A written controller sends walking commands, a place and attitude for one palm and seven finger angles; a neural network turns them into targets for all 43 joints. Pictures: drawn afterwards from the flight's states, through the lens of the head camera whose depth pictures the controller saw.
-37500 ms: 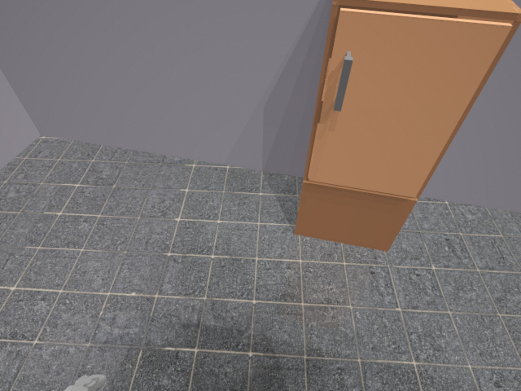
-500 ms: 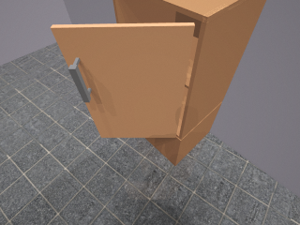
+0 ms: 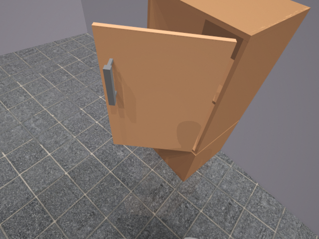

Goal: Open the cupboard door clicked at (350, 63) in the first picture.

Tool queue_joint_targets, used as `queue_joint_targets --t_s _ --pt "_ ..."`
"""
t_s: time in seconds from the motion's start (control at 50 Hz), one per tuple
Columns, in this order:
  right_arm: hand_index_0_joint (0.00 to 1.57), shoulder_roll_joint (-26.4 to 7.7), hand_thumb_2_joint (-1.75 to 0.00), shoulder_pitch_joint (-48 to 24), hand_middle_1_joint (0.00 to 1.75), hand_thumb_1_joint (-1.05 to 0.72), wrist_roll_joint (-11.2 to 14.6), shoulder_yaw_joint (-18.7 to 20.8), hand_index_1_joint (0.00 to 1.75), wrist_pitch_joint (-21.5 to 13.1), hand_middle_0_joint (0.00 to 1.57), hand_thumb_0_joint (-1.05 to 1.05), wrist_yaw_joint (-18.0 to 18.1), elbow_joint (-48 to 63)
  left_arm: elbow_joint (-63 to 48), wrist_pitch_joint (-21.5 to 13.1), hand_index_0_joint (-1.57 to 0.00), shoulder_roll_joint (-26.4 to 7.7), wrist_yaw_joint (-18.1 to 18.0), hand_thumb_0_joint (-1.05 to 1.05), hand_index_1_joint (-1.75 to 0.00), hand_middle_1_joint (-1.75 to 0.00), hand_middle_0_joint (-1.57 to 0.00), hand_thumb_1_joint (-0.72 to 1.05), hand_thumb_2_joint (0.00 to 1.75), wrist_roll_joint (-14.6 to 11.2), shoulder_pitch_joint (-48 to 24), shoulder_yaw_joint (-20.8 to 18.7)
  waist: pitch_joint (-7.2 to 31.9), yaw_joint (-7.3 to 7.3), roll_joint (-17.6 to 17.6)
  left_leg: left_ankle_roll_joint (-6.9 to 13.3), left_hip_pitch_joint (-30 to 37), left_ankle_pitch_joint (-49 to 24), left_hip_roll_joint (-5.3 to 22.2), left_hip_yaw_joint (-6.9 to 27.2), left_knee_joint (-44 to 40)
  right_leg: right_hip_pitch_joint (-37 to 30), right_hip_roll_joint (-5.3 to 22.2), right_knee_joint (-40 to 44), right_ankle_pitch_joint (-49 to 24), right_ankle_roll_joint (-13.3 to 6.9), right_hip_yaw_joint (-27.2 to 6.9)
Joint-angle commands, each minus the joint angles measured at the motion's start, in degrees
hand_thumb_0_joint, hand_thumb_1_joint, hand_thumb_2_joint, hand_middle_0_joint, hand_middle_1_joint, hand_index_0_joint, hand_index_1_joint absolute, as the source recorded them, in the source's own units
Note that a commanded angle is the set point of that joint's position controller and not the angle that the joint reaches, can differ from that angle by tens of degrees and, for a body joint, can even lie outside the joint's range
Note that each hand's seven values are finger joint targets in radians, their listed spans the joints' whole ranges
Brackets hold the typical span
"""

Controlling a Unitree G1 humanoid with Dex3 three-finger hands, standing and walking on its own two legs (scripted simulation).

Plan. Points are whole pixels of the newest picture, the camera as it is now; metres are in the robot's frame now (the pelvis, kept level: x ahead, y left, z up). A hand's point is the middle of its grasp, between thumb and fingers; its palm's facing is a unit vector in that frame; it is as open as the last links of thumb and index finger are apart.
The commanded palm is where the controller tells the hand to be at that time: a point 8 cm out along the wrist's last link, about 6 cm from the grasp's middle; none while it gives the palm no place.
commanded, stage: come to a stop and stand still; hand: left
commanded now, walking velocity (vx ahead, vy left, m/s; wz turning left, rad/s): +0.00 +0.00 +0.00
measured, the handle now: (111, 82) +0.54 +0.22 +0.05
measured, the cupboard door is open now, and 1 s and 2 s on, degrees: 46 46 46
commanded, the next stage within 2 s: look again from close up in 0.62 s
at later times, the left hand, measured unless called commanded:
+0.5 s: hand out of the picture -0.06 +0.13 -0.18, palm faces +0.04 -0.99 -0.13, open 7.4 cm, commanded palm none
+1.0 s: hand out of the picture -0.01 +0.18 -0.18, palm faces +0.02 -0.98 -0.21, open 7.4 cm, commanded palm none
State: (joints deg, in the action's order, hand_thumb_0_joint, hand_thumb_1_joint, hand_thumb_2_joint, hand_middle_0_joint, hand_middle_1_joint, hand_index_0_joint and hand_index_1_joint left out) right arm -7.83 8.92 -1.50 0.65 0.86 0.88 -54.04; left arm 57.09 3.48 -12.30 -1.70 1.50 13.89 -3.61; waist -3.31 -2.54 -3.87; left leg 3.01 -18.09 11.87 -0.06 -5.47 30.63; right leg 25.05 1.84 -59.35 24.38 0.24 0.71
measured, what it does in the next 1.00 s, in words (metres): steps on the spot: right foot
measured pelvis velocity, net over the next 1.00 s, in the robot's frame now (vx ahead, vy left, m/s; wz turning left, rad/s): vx -0.02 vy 0.01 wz -0.02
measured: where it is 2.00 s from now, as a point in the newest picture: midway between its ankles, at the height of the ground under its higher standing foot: outside the picture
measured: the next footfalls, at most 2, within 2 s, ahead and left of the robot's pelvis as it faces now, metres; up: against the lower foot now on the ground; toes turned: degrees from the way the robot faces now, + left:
right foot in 0.20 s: +0.01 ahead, -0.09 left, +0.00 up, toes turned -1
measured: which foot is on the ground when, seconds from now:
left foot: down 0.00-1.00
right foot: up 0.00-0.18, down 0.20-1.00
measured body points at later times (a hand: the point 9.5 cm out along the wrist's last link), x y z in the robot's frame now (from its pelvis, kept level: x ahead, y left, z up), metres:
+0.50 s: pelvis -0.04 -0.02 +0.00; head -0.06 -0.01 +0.45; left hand -0.06 +0.18 -0.17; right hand -0.07 -0.25 -0.15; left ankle +0.05 +0.09 -0.73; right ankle -0.09 -0.11 -0.73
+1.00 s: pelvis -0.02 +0.01 +0.00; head -0.02 +0.01 +0.45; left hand -0.02 +0.24 -0.16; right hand -0.03 -0.20 -0.17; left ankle +0.04 +0.09 -0.73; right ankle -0.09 -0.11 -0.73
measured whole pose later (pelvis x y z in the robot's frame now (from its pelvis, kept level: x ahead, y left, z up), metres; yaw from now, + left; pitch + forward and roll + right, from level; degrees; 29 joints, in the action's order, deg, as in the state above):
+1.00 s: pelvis -0.02 +0.01 +0.00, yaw -1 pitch -1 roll -1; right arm -8.3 19.3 -1.3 -0.5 0.0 1.0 -61.5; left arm 60.5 -1.1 -7.7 -2.9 1.0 19.3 -0.3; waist -0.4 0.5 2.1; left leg 4.0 -20.7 13.2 -0.6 -3.9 34.6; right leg 7.2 0.7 -31.1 22.9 0.6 2.7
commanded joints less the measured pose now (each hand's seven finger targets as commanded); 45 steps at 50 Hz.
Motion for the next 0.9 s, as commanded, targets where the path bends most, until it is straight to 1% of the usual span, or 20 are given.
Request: queue_joint_targets --t_s 0.0,0.08,0.14,0.16,0.18,0.2,0.22,0.24,0.28,0.32,0.4,0.52,0.68,0.7,0.72,0.74,0.76,0.82,0.86,0.88 --pt "0.20 -8.5 -0.90 1.7 0.30 -0.90 0.3 2.2 0.30 -1.1 0.20 0.00 1.0 2.9 -1.6 -1.0 -0.20 -1.4 0.0 0.00 -0.30 -0.30 -0.20 0.90 0.90 0.1 5.9 0.2 4.4 1.27 10.5 6.8 2.4 -1.6 13.1 12.2 -17.1 -1.4 0.9 1.1 -0.9 0.8 -0.7" --pt "0.20 -8.5 -0.90 6.1 0.30 -0.90 0.1 2.7 0.30 -0.9 0.20 0.00 1.0 0.9 -1.9 -1.8 -0.20 0.1 -0.1 0.00 -0.30 -0.30 -0.20 0.90 0.90 0.1 4.1 1.2 4.6 3.57 9.6 8.1 8.2 -1.0 14.9 16.0 -16.8 -4.9 1.1 19.1 4.5 0.6 1.3" --pt "0.20 -9.0 -0.90 6.6 0.30 -0.90 0.5 3.0 0.30 -0.7 0.20 0.00 0.6 -0.3 0.6 -2.5 -0.20 0.8 -0.3 0.00 -0.30 -0.30 -0.20 0.90 0.90 -0.1 10.2 1.4 6.6 1.66 7.9 4.4 5.7 3.9 12.0 13.8 -15.7 -14.0 0.0 34.1 -4.5 -0.2 2.5" --pt "0.20 -7.8 -0.90 6.2 0.30 -0.90 0.7 2.8 0.30 -0.6 0.20 0.00 0.3 -0.4 1.4 -2.8 -0.20 -0.3 -0.5 0.00 -0.30 -0.30 -0.20 0.90 0.90 0.0 12.0 1.4 5.7 1.29 4.8 1.7 2.6 6.5 9.3 11.3 -14.3 -17.1 1.4 38.8 -7.3 -1.1 0.4" --pt "0.20 -5.7 -0.90 5.8 0.30 -0.90 1.0 2.4 0.30 -0.4 0.20 0.00 0.1 -0.5 1.6 -3.3 -0.20 -1.9 -0.8 0.00 -0.30 -0.30 -0.20 0.90 0.90 0.2 11.6 1.4 3.9 1.57 1.3 -0.7 -0.1 5.6 6.0 8.2 -10.4 -17.0 5.8 41.9 -6.6 -3.0 -5.4" --pt "0.20 -4.3 -0.90 5.2 0.30 -0.90 1.1 1.8 0.30 -0.3 0.20 0.00 -0.1 0.1 1.2 -3.5 -0.20 -3.8 -0.6 0.00 -0.30 -0.30 -0.20 0.90 0.90 0.1 10.8 1.3 3.1 2.23 -3.4 -2.6 1.9 4.6 3.2 4.5 -6.7 -12.0 10.7 44.7 -2.9 -5.3 -9.4" --pt "0.20 -3.9 -0.90 4.7 0.30 -0.90 0.9 1.5 0.30 -0.4 0.20 0.00 -0.4 -0.1 0.8 -3.6 -0.20 -4.7 -0.4 0.00 -0.30 -0.30 -0.20 0.90 0.90 -0.2 9.1 1.4 2.1 2.73 -3.8 -2.9 4.9 2.8 2.5 4.2 -5.1 -6.9 13.0 46.4 -1.0 -6.6 -10.9" --pt "0.20 -3.7 -0.90 4.7 0.30 -0.90 0.4 1.7 0.30 -0.3 0.20 0.00 -0.4 -0.9 0.6 -4.4 -0.20 -3.6 -0.6 0.00 -0.30 -0.30 -0.20 0.90 0.90 -0.3 6.6 1.6 0.0 3.14 -11.0 -2.8 3.8 0.4 3.0 4.1 -4.2 -6.0 10.8 45.8 -6.9 -6.2 -10.3" --pt "0.20 -4.2 -0.90 6.3 0.30 -0.90 0.6 1.4 0.30 -0.6 0.20 0.00 -0.2 -2.8 0.7 -4.8 -0.20 -1.6 -0.6 0.00 -0.30 -0.30 -0.20 0.90 0.90 -0.6 6.0 2.4 -0.4 3.57 -7.5 -2.4 7.2 -3.8 4.0 4.5 -5.5 -6.1 8.8 43.0 -13.7 -5.0 -7.0" --pt "0.20 -4.9 -0.90 8.3 0.30 -0.90 0.7 1.0 0.30 -1.0 0.20 0.00 0.1 -4.8 1.5 -4.9 -0.20 -1.1 -0.6 0.00 -0.30 -0.30 -0.20 0.90 0.90 -0.8 7.4 2.6 1.0 3.57 -0.9 -2.0 9.7 -7.0 5.5 5.4 -7.1 -7.1 6.4 41.1 -12.7 -3.5 -5.1" --pt "0.20 -4.9 -0.90 8.9 0.30 -0.90 0.7 0.8 0.30 0.1 0.20 0.00 0.2 -6.8 2.7 -3.6 -0.20 -0.7 -0.6 0.00 -0.30 -0.30 -0.20 0.90 0.90 -0.7 8.2 2.8 -7.6 3.44 3.7 -2.3 6.5 3.1 5.6 6.4 -8.6 -0.5 5.4 45.1 6.6 -3.4 -5.3" --pt "0.20 -4.1 -0.90 12.2 0.30 -0.90 0.3 0.5 0.30 0.5 0.20 0.00 0.5 -8.2 4.1 -3.3 -0.20 -0.4 -0.4 0.00 -0.30 -0.30 -0.20 0.90 0.90 -0.8 10.8 2.6 -7.6 3.08 6.2 -2.2 3.1 8.2 5.4 7.7 -10.2 -1.8 4.1 44.2 9.3 -3.6 -5.1" --pt "0.20 -3.3 -0.90 13.5 0.30 -0.90 0.6 0.6 0.30 -0.7 0.20 0.00 1.0 -9.1 5.3 -3.9 -0.20 1.9 -0.4 0.00 -0.30 -0.30 -0.20 0.90 0.90 -0.9 12.9 2.6 -2.5 2.21 6.2 -1.6 3.8 6.4 6.5 9.3 -12.1 -7.7 2.8 40.9 -0.6 -3.4 -3.1" --pt "0.20 -4.9 -0.90 4.1 0.30 -0.90 0.5 0.2 0.30 -1.4 0.20 0.00 0.3 -4.5 5.5 -5.6 -0.20 0.1 -2.2 0.00 -0.30 -0.30 -0.20 0.90 0.90 0.4 15.8 3.7 -8.1 -1.19 4.9 -3.7 -3.1 3.3 3.5 5.2 3.3 -5.9 6.3 46.2 -15.0 -2.4 -11.2" --pt "0.20 -1.9 -0.90 9.9 0.30 -0.90 0.5 0.4 0.30 -1.1 0.20 0.00 -0.6 -3.3 2.5 -6.4 -0.20 -2.8 -1.9 0.00 -0.30 -0.30 -0.20 0.90 0.90 0.2 10.1 3.5 -4.1 5.52 4.0 -3.2 -1.3 5.0 3.6 5.0 6.9 -3.0 10.8 47.2 -4.0 -5.3 -11.5" --pt "0.20 -1.7 -0.90 11.7 0.30 -0.90 0.2 0.5 0.30 -0.4 0.20 0.00 -0.9 -5.0 1.0 -6.3 -0.20 -2.7 -1.5 0.00 -0.30 -0.30 -0.20 0.90 0.90 -0.2 7.3 3.1 -3.5 5.82 6.0 -2.9 0.0 5.4 3.1 4.1 9.4 -1.3 10.3 47.5 2.3 -7.0 -10.8" --pt "0.20 -1.6 -0.90 14.1 0.30 -0.90 0.2 0.5 0.30 -0.7 0.20 0.00 -1.1 -4.9 0.5 -6.6 -0.20 -3.1 -1.7 0.00 -0.30 -0.30 -0.20 0.90 0.90 -0.3 5.7 2.7 -0.5 7.07 4.7 -2.7 -0.7 2.8 2.7 4.2 8.6 -5.6 8.6 44.6 -4.5 -7.5 -8.5" --pt "0.20 -2.9 -0.90 15.6 0.30 -0.90 0.6 -0.1 0.30 -2.6 0.20 0.00 -0.5 -4.1 0.9 -6.8 -0.20 -0.4 -1.9 0.00 -0.30 -0.30 -0.20 0.90 0.90 -0.5 8.6 2.6 5.4 5.14 -0.2 -0.9 3.3 -8.0 4.4 6.6 0.0 -13.8 4.0 34.1 -19.6 -5.5 -2.9" --pt "0.20 -5.4 -0.90 14.9 0.30 -0.90 0.5 0.2 0.30 -2.9 0.20 0.00 0.1 -4.0 1.4 -5.6 -0.20 1.5 -2.0 0.00 -0.30 -0.30 -0.20 0.90 0.90 -0.5 10.6 2.7 3.4 3.69 5.8 1.0 2.8 -9.5 7.4 10.7 -2.8 -12.2 1.2 31.5 -10.0 -4.1 -1.1" --pt "0.20 -5.2 -0.90 13.1 0.30 -0.90 0.5 0.1 0.30 -3.0 0.20 0.00 0.3 -4.1 1.9 -5.3 -0.20 1.9 -1.9 0.00 -0.30 -0.30 -0.20 0.90 0.90 -0.5 12.3 2.7 1.7 2.36 12.6 2.0 1.6 -9.9 8.1 12.4 -4.9 -12.0 0.7 31.0 -6.9 -3.5 -0.3"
